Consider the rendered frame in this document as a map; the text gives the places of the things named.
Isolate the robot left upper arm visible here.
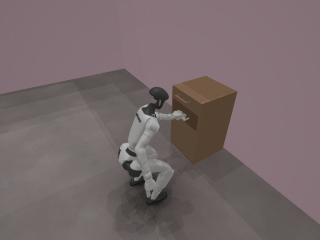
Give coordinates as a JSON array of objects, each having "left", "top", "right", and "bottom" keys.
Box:
[{"left": 141, "top": 104, "right": 160, "bottom": 121}]

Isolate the left robot hand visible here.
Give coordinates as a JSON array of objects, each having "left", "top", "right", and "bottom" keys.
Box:
[{"left": 173, "top": 111, "right": 186, "bottom": 121}]

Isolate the right robot hand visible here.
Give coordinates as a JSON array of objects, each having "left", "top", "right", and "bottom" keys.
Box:
[{"left": 144, "top": 179, "right": 158, "bottom": 198}]

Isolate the left robot forearm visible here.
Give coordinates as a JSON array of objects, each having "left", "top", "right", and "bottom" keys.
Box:
[{"left": 158, "top": 112, "right": 175, "bottom": 121}]

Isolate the drawer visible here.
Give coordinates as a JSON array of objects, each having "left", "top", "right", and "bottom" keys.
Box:
[{"left": 173, "top": 99, "right": 198, "bottom": 131}]

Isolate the cabinet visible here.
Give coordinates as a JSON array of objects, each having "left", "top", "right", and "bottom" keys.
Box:
[{"left": 170, "top": 76, "right": 237, "bottom": 164}]

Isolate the robot right upper arm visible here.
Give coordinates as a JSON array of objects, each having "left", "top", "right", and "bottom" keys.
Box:
[{"left": 134, "top": 117, "right": 160, "bottom": 155}]

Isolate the right robot forearm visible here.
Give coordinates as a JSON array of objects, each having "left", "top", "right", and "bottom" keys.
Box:
[{"left": 137, "top": 148, "right": 153, "bottom": 182}]

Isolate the robot head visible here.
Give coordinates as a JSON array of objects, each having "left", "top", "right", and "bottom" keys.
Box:
[{"left": 141, "top": 87, "right": 169, "bottom": 118}]

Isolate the robot right shin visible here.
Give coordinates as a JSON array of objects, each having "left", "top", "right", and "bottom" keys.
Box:
[{"left": 151, "top": 169, "right": 174, "bottom": 200}]

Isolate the handle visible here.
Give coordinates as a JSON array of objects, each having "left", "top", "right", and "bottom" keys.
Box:
[
  {"left": 174, "top": 95, "right": 188, "bottom": 105},
  {"left": 174, "top": 110, "right": 190, "bottom": 121}
]

